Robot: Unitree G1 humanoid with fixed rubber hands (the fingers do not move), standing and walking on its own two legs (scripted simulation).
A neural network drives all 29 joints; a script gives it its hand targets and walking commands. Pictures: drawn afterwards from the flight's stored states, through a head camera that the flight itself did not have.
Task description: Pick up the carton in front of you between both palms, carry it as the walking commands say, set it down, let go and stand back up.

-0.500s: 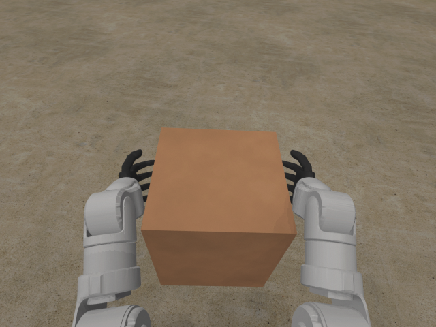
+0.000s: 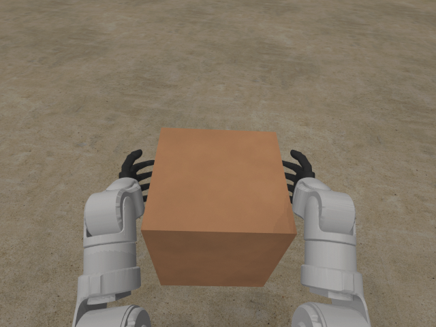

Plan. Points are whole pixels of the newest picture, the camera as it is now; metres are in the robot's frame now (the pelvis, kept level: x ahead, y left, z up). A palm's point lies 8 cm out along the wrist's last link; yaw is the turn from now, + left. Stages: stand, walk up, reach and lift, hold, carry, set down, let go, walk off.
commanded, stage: carry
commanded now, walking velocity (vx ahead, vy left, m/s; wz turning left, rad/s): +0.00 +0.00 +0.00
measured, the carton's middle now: (215, 212) +0.32 +0.00 +0.05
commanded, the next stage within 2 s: none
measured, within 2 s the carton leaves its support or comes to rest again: neither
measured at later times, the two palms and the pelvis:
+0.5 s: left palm (130, 186) +0.33 +0.15 +0.12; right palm (298, 184) +0.33 -0.15 +0.12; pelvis +0.02 +0.00 +0.00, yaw +1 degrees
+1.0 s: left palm (137, 125) +0.53 +0.18 +0.10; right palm (265, 124) +0.53 -0.12 +0.11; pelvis +0.20 +0.03 +0.00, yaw +2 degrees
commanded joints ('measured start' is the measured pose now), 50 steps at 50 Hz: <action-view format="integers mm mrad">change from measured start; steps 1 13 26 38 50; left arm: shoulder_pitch -603 -602 -608 -586 -434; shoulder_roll -768 -768 -739 -808 -693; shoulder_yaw -577 -577 -571 -605 -608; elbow -64 -64 -57 -69 -167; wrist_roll -179 -179 -169 -196 -130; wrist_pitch -10 -10 -18 -43 -55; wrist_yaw -25 -25 -14 -21 5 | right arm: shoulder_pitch -585 -584 -606 -573 -468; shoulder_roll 768 767 757 774 711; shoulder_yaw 585 585 573 597 668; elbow -54 -54 -27 -96 -174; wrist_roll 174 174 174 173 243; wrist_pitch -12 -12 -12 -52 -68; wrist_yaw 12 12 13 19 29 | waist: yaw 1 1 55 -58 -59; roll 0 0 -117 34 147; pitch -304 -304 -137 -269 -178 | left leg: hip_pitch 118 119 -302 530 486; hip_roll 147 147 39 346 220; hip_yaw -121 -121 29 -446 -77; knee -54 -53 252 -149 -187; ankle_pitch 144 147 -217 100 640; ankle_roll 29 29 22 198 112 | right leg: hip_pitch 99 101 179 -625 -384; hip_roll -170 -170 -350 -98 -51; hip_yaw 139 139 480 37 -111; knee -74 -73 -285 645 95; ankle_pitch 183 186 -393 -204 171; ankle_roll -12 -12 -191 12 22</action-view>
